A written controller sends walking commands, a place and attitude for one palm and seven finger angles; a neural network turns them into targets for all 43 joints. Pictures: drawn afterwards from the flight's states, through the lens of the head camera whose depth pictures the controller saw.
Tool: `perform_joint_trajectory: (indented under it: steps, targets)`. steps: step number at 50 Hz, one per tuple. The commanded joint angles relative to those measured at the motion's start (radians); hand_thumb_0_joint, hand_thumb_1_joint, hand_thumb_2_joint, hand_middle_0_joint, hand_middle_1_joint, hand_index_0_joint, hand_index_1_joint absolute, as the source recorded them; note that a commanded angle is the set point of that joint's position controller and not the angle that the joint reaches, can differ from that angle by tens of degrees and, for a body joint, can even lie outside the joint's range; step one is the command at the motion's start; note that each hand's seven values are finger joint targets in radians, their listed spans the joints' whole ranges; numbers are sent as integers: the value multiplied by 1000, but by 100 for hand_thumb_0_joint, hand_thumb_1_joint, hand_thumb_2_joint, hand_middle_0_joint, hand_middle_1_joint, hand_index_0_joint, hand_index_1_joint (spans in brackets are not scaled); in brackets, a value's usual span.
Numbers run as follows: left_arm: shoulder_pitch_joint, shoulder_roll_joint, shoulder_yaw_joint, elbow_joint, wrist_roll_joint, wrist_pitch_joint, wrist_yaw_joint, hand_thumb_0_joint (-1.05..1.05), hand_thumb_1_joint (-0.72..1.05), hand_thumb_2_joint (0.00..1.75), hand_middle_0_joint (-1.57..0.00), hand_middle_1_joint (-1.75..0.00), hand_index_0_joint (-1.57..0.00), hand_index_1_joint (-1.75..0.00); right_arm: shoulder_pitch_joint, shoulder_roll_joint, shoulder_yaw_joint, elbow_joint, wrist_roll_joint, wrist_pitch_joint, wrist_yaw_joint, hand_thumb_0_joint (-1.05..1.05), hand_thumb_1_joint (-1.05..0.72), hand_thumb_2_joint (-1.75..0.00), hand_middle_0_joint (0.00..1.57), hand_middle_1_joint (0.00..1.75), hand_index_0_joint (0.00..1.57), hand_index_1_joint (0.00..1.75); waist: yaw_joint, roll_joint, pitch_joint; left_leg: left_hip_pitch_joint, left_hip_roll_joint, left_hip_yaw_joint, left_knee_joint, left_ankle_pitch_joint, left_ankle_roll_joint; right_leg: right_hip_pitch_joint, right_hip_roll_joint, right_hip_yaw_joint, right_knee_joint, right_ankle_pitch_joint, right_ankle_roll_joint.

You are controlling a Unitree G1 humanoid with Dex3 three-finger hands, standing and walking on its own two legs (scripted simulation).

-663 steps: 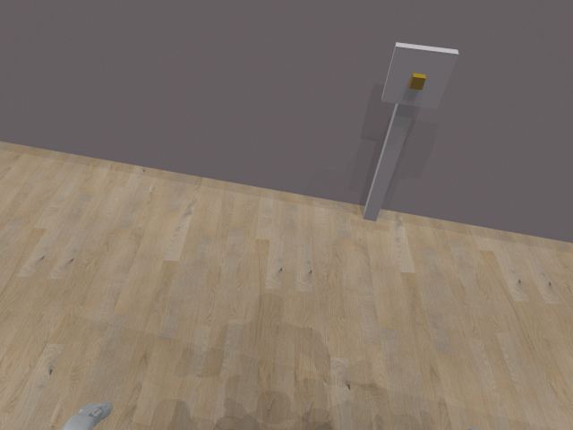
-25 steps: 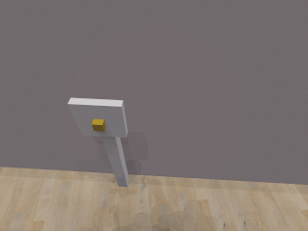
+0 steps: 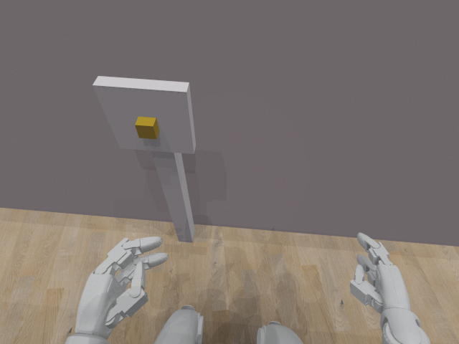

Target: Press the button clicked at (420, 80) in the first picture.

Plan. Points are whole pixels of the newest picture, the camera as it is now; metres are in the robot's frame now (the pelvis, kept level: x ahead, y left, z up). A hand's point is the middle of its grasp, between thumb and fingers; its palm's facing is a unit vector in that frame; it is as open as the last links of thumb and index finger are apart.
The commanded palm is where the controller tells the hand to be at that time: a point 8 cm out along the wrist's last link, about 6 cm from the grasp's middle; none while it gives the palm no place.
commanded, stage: raise the hand and make a fist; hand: left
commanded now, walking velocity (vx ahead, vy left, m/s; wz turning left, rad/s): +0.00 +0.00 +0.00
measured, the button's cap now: (148, 126) +0.52 +0.22 +0.05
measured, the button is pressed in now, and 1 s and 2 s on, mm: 0 0 0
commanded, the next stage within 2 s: aim a knuckle at the button in 1.58 s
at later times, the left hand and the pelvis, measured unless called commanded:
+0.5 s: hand (115, 274) +0.21 +0.19 +0.04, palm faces +0.02 -1.00 -0.05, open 3.1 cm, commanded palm +0.18 +0.25 +0.04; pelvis +0.00 +0.02 +0.00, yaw +0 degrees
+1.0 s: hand (99, 263) +0.23 +0.22 +0.04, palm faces +0.00 -1.00 -0.05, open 3.1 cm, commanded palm +0.21 +0.28 +0.04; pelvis +0.01 +0.03 +0.00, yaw +0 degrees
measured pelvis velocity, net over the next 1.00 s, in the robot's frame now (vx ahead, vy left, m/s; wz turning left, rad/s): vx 0.01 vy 0.03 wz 0.00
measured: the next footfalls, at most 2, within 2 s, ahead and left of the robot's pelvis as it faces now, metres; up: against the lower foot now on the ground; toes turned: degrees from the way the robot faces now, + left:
none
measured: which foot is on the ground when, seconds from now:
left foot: down 0.00-1.00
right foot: down 0.00-1.00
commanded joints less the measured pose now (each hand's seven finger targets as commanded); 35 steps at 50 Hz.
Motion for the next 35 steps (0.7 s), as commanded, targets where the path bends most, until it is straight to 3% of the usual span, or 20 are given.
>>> perform_joint_trajectory:
  steps: [1,2,5,7,10,12,13,15,17,20,23,25,27,29,35]
  targets:
    - [-106,145,93,-509,-6,-82,92,0,90,90,-81,-96,-81,-96,38,-64,-3,-165,-6,-19,-32,0,-90,-90,20,30,20,30,-25,126,-248,144,-21,-37,-87,172,49,87,15,140,-252,184,38]
    - [-147,142,66,-542,-1,-93,93,0,90,90,-83,-99,-83,-99,47,-66,4,-153,-11,-19,-39,0,-90,-90,20,30,20,30,-57,82,-236,139,-13,-54,-70,184,54,52,27,126,-233,214,41]
    - [-105,121,37,-467,-2,-90,51,0,90,90,-92,-108,-92,-108,55,-73,13,-114,-15,-30,-48,0,-90,-90,20,30,20,30,-75,106,-216,117,-8,-68,-47,189,51,8,31,93,-217,227,40]
    - [-63,106,19,-380,-17,-37,5,0,90,90,-97,-114,-97,-114,49,-78,21,-99,-12,-36,-53,0,-90,-90,20,30,20,30,-76,83,-204,97,-9,-80,-51,174,52,5,38,84,-220,209,41]
    - [-5,150,80,-348,-39,60,-24,0,90,90,-105,-123,-105,-123,38,-79,20,-109,3,-29,-58,0,-90,-90,20,30,20,30,-39,44,-260,78,-16,-75,-78,161,48,85,27,92,-244,183,50]
    - [36,179,136,-322,-47,118,-12,0,90,90,-111,-129,-111,-129,16,-67,20,-112,7,-19,-63,0,-90,-90,20,30,20,30,-6,41,-263,73,-16,-75,-99,167,45,118,31,88,-248,171,47]
    - [24,173,143,-355,-52,126,0,0,90,90,-113,-132,-113,-132,19,-63,21,-118,7,-17,-61,0,-90,-90,20,30,20,30,-5,43,-273,83,-17,-73,-106,178,45,132,25,89,-251,185,50]
    - [38,170,164,-394,-57,119,34,0,90,90,-119,-138,-119,-138,25,-51,20,-114,4,-17,-59,0,-90,-90,20,30,20,30,8,52,-297,113,-15,-74,-125,211,43,150,25,70,-241,228,48]
    - [34,168,166,-382,-53,98,61,0,90,90,-124,-144,-124,-144,20,-48,21,-104,-2,-17,-58,0,-90,-90,20,30,20,30,2,27,-261,109,-11,-80,-128,212,42,121,33,53,-229,229,45]
    - [39,142,129,-380,-41,41,73,0,90,90,-130,-150,-130,-150,35,-54,19,-93,-8,-25,-51,0,-90,-90,20,30,20,30,-16,59,-233,119,-11,-80,-134,193,39,71,31,38,-222,201,42]
    - [14,152,116,-349,-31,15,60,0,90,90,-130,-150,-130,-150,41,-73,16,-96,-6,-27,-52,0,-90,-90,20,30,20,30,-36,37,-195,89,-12,-79,-130,131,40,28,31,45,-232,120,43]
    - [21,165,128,-344,-37,9,50,0,90,90,-130,-150,-130,-150,51,-78,14,-100,-4,-28,-54,0,-90,-90,20,30,20,30,-30,62,-201,95,-14,-75,-136,121,39,33,29,48,-238,109,40]
    - [17,185,149,-343,-45,10,44,0,90,90,-130,-150,-130,-150,54,-82,12,-100,-1,-25,-59,0,-90,-90,20,30,20,30,-27,48,-214,104,-13,-77,-137,133,41,44,35,47,-235,122,39]
    - [15,189,155,-374,-53,8,40,0,90,90,-130,-150,-130,-150,61,-82,13,-107,-1,-23,-60,0,-90,-90,20,30,20,30,-20,88,-242,130,-15,-72,-141,162,41,59,33,43,-230,163,37]
    - [3,192,158,-365,-50,24,38,0,90,90,-130,-150,-130,-150,66,-86,17,-108,-3,-12,-56,0,-90,-90,20,30,20,30,-31,108,-223,154,-13,-84,-151,177,37,44,42,20,-221,195,35]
